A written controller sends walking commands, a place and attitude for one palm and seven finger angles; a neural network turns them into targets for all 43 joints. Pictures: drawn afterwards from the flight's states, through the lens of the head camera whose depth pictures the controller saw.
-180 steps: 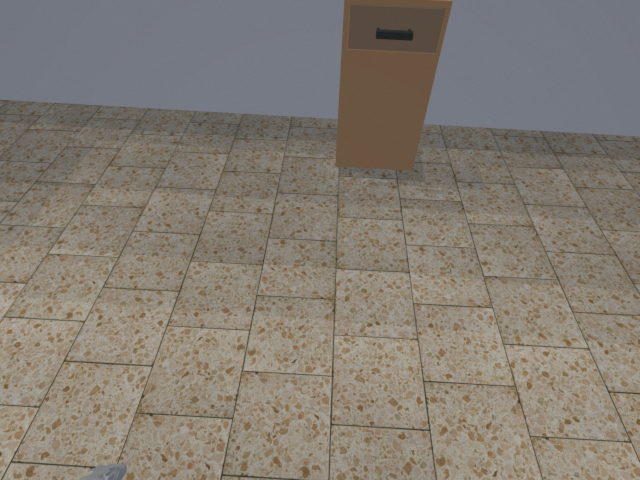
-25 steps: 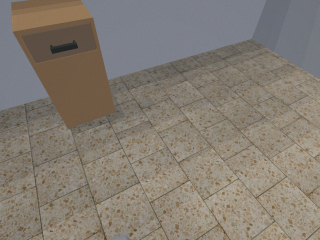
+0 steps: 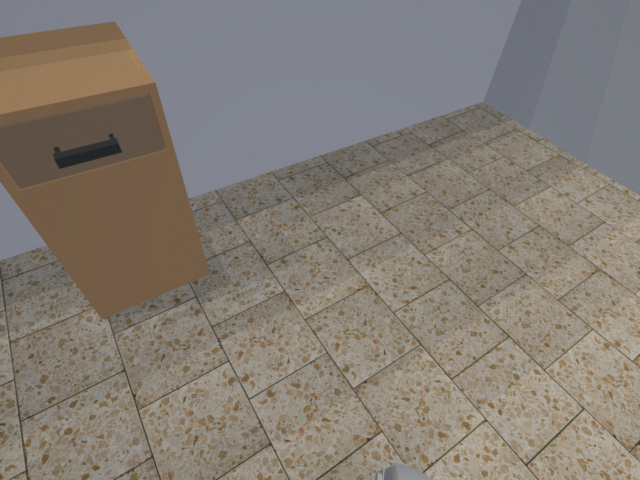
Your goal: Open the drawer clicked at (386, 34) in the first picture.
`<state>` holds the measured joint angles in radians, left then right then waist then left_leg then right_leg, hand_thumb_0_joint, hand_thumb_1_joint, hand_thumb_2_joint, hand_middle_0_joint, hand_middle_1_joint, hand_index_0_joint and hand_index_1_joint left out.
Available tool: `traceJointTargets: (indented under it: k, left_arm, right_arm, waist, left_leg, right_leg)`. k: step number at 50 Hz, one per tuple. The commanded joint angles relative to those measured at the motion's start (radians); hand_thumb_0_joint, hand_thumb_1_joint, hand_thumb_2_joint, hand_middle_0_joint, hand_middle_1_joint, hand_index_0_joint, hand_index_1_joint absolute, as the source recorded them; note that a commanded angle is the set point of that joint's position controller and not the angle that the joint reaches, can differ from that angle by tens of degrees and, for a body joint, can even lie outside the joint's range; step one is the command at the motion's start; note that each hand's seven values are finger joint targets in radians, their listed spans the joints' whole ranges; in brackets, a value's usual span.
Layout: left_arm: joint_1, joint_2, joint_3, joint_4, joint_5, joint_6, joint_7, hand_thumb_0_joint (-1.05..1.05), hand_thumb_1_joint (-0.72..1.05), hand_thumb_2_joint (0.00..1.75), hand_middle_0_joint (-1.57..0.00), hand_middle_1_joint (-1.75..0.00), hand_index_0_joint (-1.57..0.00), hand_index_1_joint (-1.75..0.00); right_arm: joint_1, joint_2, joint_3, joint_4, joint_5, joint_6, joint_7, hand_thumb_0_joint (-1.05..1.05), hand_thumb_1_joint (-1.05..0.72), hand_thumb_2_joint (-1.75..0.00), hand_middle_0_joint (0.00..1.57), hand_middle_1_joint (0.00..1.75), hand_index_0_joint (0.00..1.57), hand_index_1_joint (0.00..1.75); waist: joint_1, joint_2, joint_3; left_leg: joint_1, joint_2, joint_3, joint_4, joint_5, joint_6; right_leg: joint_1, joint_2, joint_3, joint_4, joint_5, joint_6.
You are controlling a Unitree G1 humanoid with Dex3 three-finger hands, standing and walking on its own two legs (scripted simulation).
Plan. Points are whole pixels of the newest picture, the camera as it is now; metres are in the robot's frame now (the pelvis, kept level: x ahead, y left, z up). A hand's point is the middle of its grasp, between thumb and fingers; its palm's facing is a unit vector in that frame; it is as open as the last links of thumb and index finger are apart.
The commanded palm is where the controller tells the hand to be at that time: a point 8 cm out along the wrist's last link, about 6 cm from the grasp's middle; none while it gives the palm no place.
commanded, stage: walk to a spot facing it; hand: left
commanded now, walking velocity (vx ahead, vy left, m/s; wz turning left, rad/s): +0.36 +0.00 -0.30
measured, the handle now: (86, 148) +0.81 +0.62 -0.10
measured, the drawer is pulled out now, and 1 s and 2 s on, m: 0.00 0.00 0.00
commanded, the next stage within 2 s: turn to face it in 0.24 s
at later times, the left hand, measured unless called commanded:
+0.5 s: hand (243, 431) +0.23 +0.13 -0.18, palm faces +0.04 -0.98 -0.18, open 7.2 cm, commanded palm none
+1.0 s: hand (201, 377) +0.30 +0.22 -0.17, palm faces +0.30 -0.92 -0.27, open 7.4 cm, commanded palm none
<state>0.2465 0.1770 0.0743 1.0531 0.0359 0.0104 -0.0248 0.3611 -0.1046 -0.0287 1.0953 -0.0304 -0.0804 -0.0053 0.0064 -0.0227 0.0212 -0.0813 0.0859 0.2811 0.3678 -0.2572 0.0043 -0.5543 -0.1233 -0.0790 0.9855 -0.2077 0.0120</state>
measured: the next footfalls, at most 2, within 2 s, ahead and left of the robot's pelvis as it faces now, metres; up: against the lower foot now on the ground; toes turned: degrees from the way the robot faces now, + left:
right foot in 0.18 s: +0.22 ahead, -0.16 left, +0.00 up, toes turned -12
left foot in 0.60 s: +0.35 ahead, +0.08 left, +0.00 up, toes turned +14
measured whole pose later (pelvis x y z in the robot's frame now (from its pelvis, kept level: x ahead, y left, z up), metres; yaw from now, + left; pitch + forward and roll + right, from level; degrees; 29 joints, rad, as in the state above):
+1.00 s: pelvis +0.27 -0.02 -0.01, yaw +16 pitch +2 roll -2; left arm 0.16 0.25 0.09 0.92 0.02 0.05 0.02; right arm 0.20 -0.19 -0.06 0.93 -0.03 0.02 0.01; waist -0.02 0.01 0.05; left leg -0.35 -0.04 -0.01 0.46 -0.13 0.07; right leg -0.44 -0.07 -0.01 0.94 -0.41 0.09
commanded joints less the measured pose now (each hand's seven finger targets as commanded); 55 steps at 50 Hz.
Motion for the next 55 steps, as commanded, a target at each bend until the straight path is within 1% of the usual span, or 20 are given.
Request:
traceJointTargets:
  k: [1, 5, 7, 8, 9, 10, 13, 16, 21, 24, 28, 29, 30, 31, 32, 34, 36, 38, 50, 55]
  left_arm:
    - [-0.118, -0.002, -0.003, -0.092, -0.006, -0.022, -0.006, 0.0, 0.9, 0.9, -0.2, -0.3, -0.2, -0.3]
    - [-0.108, 0.016, 0.001, -0.094, -0.006, -0.037, -0.003, 0.0, 0.9, 0.9, -0.2, -0.3, -0.2, -0.3]
    - [0.062, 0.051, 0.012, -0.037, 0.0, -0.054, 0.001, 0.0, 0.9, 0.9, -0.2, -0.3, -0.2, -0.3]
    - [0.208, 0.117, 0.03, 0.011, 0.003, -0.067, 0.009, 0.0, 0.9, 0.9, -0.2, -0.3, -0.2, -0.3]
    - [0.323, 0.246, 0.059, 0.035, 0.0, -0.078, 0.024, 0.0, 0.9, 0.9, -0.2, -0.3, -0.2, -0.3]
    - [0.331, 0.264, 0.053, 0.038, -0.024, -0.073, 0.033, 0.0, 0.9, 0.9, -0.2, -0.3, -0.2, -0.3]
    - [0.105, 0.134, 0.018, -0.012, -0.019, -0.079, 0.044, 0.0, 0.9, 0.9, -0.2, -0.3, -0.2, -0.3]
    - [0.035, 0.078, -0.001, -0.019, -0.007, -0.09, 0.049, 0.0, 0.9, 0.9, -0.2, -0.3, -0.2, -0.3]
    - [0.025, 0.096, -0.015, -0.01, -0.011, -0.089, 0.047, 0.0, 0.9, 0.9, -0.2, -0.3, -0.2, -0.3]
    - [0.04, 0.122, -0.009, -0.009, -0.012, -0.075, 0.049, 0.0, 0.9, 0.9, -0.2, -0.3, -0.2, -0.3]
    - [0.022, 0.153, 0.011, -0.034, -0.015, -0.046, 0.055, 0.0, 0.9, 0.9, -0.2, -0.3, -0.2, -0.3]
    - [0.041, 0.147, 0.012, -0.043, -0.02, -0.037, 0.052, 0.0, 0.9, 0.9, -0.2, -0.3, -0.2, -0.3]
    - [0.063, 0.107, 0.012, -0.073, -0.03, -0.029, 0.047, 0.0, 0.9, 0.9, -0.2, -0.3, -0.2, -0.3]
    - [0.045, 0.094, 0.003, -0.111, -0.027, -0.024, 0.049, 0.0, 0.9, 0.9, -0.2, -0.3, -0.2, -0.3]
    - [0.002, 0.101, 0.005, -0.12, -0.021, -0.01, 0.055, 0.0, 0.9, 0.9, -0.2, -0.3, -0.2, -0.3]
    - [-0.042, 0.103, 0.019, -0.125, -0.015, -0.011, 0.042, 0.0, 0.9, 0.9, -0.2, -0.3, -0.2, -0.3]
    - [0.011, 0.094, 0.024, -0.109, -0.013, -0.003, 0.034, 0.0, 0.9, 0.9, -0.2, -0.3, -0.2, -0.3]
    - [0.032, 0.103, 0.028, -0.11, -0.013, 0.008, 0.037, 0.0, 0.9, 0.9, -0.2, -0.3, -0.2, -0.3]
    - [-0.094, 0.117, 0.017, -0.219, -0.021, 0.012, 0.05, 0.0, 0.9, 0.9, -0.2, -0.3, -0.2, -0.3]
    - [0.008, 0.133, 0.013, -0.209, -0.03, 0.004, 0.057, 0.0, 0.9, 0.9, -0.2, -0.3, -0.2, -0.3]
  right_arm:
    - [0.098, -0.154, -0.045, 0.0, 0.002, -0.004, -0.009, 0.0, -0.9, -0.9, 0.2, 0.3, 0.2, 0.3]
    - [0.092, -0.165, -0.052, 0.014, -0.004, 0.008, -0.006, 0.0, -0.9, -0.9, 0.2, 0.3, 0.2, 0.3]
    - [0.078, -0.167, -0.051, 0.014, 0.001, 0.013, -0.005, 0.0, -0.9, -0.9, 0.2, 0.3, 0.2, 0.3]
    - [0.072, -0.153, -0.048, 0.01, 0.011, 0.01, 0.003, 0.0, -0.9, -0.9, 0.2, 0.3, 0.2, 0.3]
    - [0.091, -0.077, -0.03, -0.027, 0.024, 0.004, 0.009, 0.0, -0.9, -0.9, 0.2, 0.3, 0.2, 0.3]
    - [0.02, -0.107, -0.03, -0.061, 0.027, 0.013, 0.005, 0.0, -0.9, -0.9, 0.2, 0.3, 0.2, 0.3]
    - [-0.052, -0.094, -0.035, -0.054, 0.01, 0.023, 0.003, 0.0, -0.9, -0.9, 0.2, 0.3, 0.2, 0.3]
    - [0.039, -0.059, -0.03, -0.021, 0.004, 0.055, 0.005, 0.0, -0.9, -0.9, 0.2, 0.3, 0.2, 0.3]
    - [-0.039, -0.052, -0.018, -0.062, 0.013, 0.07, 0.016, 0.0, -0.9, -0.9, 0.2, 0.3, 0.2, 0.3]
    - [-0.131, -0.086, -0.02, -0.104, 0.013, 0.068, 0.023, 0.0, -0.9, -0.9, 0.2, 0.3, 0.2, 0.3]
    - [-0.11, -0.141, -0.031, -0.127, 0.009, 0.075, 0.026, 0.0, -0.9, -0.9, 0.2, 0.3, 0.2, 0.3]
    - [-0.057, -0.19, -0.043, -0.122, 0.006, 0.073, 0.024, 0.0, -0.9, -0.9, 0.2, 0.3, 0.2, 0.3]
    - [0.006, -0.294, -0.067, -0.135, -0.003, 0.068, 0.018, 0.0, -0.9, -0.9, 0.2, 0.3, 0.2, 0.3]
    - [0.044, -0.35, -0.072, -0.132, 0.002, 0.077, 0.007, 0.0, -0.9, -0.9, 0.2, 0.3, 0.2, 0.3]
    - [0.014, -0.342, -0.074, -0.13, 0.007, 0.078, -0.003, 0.0, -0.9, -0.9, 0.2, 0.3, 0.2, 0.3]
    - [-0.113, -0.289, -0.065, -0.178, 0.007, 0.078, -0.005, 0.0, -0.9, -0.9, 0.2, 0.3, 0.2, 0.3]
    - [-0.18, -0.263, -0.056, -0.204, 0.008, 0.07, -0.006, 0.0, -0.9, -0.9, 0.2, 0.3, 0.2, 0.3]
    - [-0.18, -0.263, -0.06, -0.212, 0.011, 0.069, -0.005, 0.0, -0.9, -0.9, 0.2, 0.3, 0.2, 0.3]
    - [-0.114, -0.297, -0.093, -0.218, 0.004, 0.095, 0.002, 0.0, -0.9, -0.9, 0.2, 0.3, 0.2, 0.3]
    - [-0.174, -0.296, -0.094, -0.243, 0.009, 0.108, 0.008, 0.0, -0.9, -0.9, 0.2, 0.3, 0.2, 0.3]
  waist:
    - [-0.045, 0.121, 0.119]
    - [-0.027, 0.134, 0.101]
    - [0.055, 0.071, 0.0]
    - [0.124, -0.021, -0.094]
    - [0.141, -0.298, -0.203]
    - [0.132, -0.22, -0.185]
    - [0.046, -0.068, -0.031]
    - [-0.036, -0.073, -0.007]
    - [-0.035, -0.089, 0.029]
    - [-0.004, -0.1, 0.043]
    - [-0.033, -0.052, 0.027]
    - [-0.054, 0.063, -0.026]
    - [-0.072, 0.328, -0.072]
    - [-0.085, 0.387, -0.109]
    - [-0.086, 0.316, -0.144]
    - [-0.046, 0.189, -0.06]
    - [-0.006, 0.143, -0.062]
    - [-0.004, 0.143, -0.092]
    - [-0.052, 0.163, -0.108]
    - [0.002, 0.176, -0.107]
  left_leg:
    - [-0.021, 0.257, -0.11, -0.216, 0.106, 0.107]
    - [-0.004, 0.267, -0.081, -0.109, 0.174, 0.088]
    - [-0.022, 0.209, -0.014, 0.148, 0.374, 0.05]
    - [-0.158, 0.164, 0.021, 0.398, 0.335, 0.018]
    - [-0.449, 0.025, 0.009, 0.732, -0.194, -0.024]
    - [-0.533, 0.005, -0.133, 0.916, -0.326, -0.015]
    - [-0.537, 0.103, -0.254, 0.936, -0.105, -0.012]
    - [-0.422, 0.1, -0.229, 0.769, -0.066, -0.033]
    - [-0.373, 0.063, -0.196, 0.484, 0.014, -0.043]
    - [-0.352, 0.044, -0.17, 0.39, 0.024, -0.038]
    - [-0.206, 0.019, -0.152, 0.225, 0.092, -0.025]
    - [-0.074, 0.028, -0.187, 0.16, 0.253, -0.009]
    - [0.038, 0.227, -0.484, 0.068, 0.53, 0.092]
    - [0.046, 0.373, -0.671, -0.031, 0.564, 0.208]
    - [0.012, 0.346, -0.683, -0.061, 0.366, 0.208]
    - [-0.123, 0.254, -0.599, -0.085, 0.112, 0.166]
    - [-0.177, 0.183, -0.496, -0.108, 0.075, 0.128]
    - [-0.162, 0.156, -0.484, -0.12, 0.064, 0.124]
    - [-0.068, 0.14, -0.639, -0.044, 0.232, 0.183]
    - [-0.232, 0.074, -0.636, 0.015, 0.22, 0.129]
  right_leg:
    - [-0.027, -0.006, -0.025, -0.218, 0.028, -0.003]
    - [0.104, 0.039, -0.064, -0.339, 0.007, -0.033]
    - [0.354, 0.109, -0.119, -0.443, 0.02, -0.059]
    - [0.581, 0.034, -0.012, -0.469, 0.013, -0.099]
    - [0.809, -0.247, 0.414, -0.58, 0.081, -0.203]
    - [0.761, -0.328, 0.561, -0.69, 0.137, -0.261]
    - [0.454, -0.254, 0.33, -0.729, 0.067, -0.2]
    - [0.293, -0.193, 0.128, -0.761, 0.14, -0.161]
    - [0.299, -0.174, -0.004, -0.76, 0.238, -0.144]
    - [0.349, -0.195, -0.031, -0.712, 0.285, -0.124]
    - [0.36, -0.19, -0.097, -0.523, 0.275, -0.069]
    - [0.296, -0.15, -0.132, -0.37, 0.206, -0.031]
    - [0.13, -0.024, -0.172, -0.126, -0.123, 0.042]
    - [0.048, 0.051, -0.094, 0.121, -0.504, 0.06]
    - [0.006, 0.04, 0.021, 0.213, -0.451, 0.048]
    - [-0.021, 0.007, 0.061, 0.236, -0.288, 0.049]
    - [0.028, 0.004, 0.058, 0.199, -0.179, 0.059]
    - [0.039, 0.01, 0.06, 0.17, -0.144, 0.067]
    - [0.079, 0.073, 0.076, -0.126, -0.239, 0.071]
    - [0.355, 0.112, 0.061, -0.445, -0.11, 0.042]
